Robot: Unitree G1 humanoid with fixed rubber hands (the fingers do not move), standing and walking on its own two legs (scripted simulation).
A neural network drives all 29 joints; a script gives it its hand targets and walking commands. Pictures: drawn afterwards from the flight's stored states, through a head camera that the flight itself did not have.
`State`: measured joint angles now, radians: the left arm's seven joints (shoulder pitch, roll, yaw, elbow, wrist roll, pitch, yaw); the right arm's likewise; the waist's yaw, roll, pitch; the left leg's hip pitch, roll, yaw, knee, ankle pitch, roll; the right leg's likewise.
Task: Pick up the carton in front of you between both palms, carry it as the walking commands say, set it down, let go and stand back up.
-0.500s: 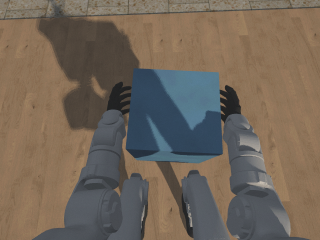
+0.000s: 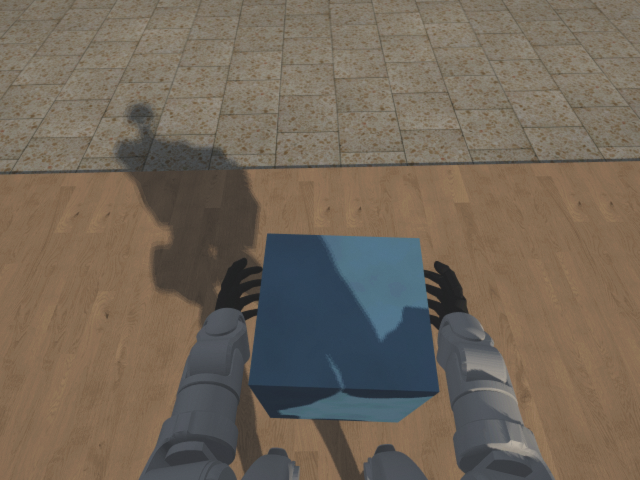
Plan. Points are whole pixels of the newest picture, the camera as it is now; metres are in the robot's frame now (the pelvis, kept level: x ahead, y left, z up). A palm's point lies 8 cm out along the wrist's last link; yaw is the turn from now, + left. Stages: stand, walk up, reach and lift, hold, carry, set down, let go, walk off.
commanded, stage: reach and lift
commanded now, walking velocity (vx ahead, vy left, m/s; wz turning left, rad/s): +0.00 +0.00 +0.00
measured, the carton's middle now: (338, 336) +0.33 -0.01 -0.09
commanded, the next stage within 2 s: hold in 1.34 s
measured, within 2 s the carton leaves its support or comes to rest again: neither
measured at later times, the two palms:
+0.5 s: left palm (201, 301) +0.30 +0.14 +0.08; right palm (474, 301) +0.30 -0.16 +0.08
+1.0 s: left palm (201, 290) +0.31 +0.14 +0.09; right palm (476, 290) +0.31 -0.16 +0.09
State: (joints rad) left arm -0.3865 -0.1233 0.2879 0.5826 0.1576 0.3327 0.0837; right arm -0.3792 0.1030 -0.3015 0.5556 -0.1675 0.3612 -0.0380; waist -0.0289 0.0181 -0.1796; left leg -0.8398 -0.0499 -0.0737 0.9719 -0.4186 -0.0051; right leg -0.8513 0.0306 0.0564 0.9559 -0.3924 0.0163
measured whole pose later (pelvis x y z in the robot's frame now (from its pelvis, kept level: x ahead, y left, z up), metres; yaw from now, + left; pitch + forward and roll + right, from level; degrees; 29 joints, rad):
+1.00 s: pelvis +0.01 +0.00 +0.06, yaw +0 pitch -4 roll +0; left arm -0.29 -0.16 0.26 0.34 0.28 0.63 0.00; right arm -0.28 0.16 -0.25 0.32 -0.28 0.65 0.01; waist -0.01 0.01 0.02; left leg -0.13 -0.02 -0.08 0.44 -0.23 -0.01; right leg -0.15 0.02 0.06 0.43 -0.21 0.01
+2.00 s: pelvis +0.03 -0.01 +0.06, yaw +1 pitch +1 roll +0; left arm -0.24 -0.13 0.17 0.09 0.20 0.86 0.03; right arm -0.23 0.13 -0.17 0.07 -0.19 0.87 -0.03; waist 0.00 0.01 -0.14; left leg -0.28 -0.01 -0.07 0.59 -0.39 0.00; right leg -0.27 0.01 0.02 0.54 -0.31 0.00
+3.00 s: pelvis +0.59 +0.05 +0.06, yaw +1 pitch +4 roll -1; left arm -0.15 -0.13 0.11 -0.39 0.10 1.20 0.10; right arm -0.16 0.13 -0.10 -0.38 -0.08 1.20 -0.09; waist -0.02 0.01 -0.08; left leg 0.03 0.03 0.22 0.27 -0.37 0.01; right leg -0.59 -0.07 -0.19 0.56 -0.06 -0.02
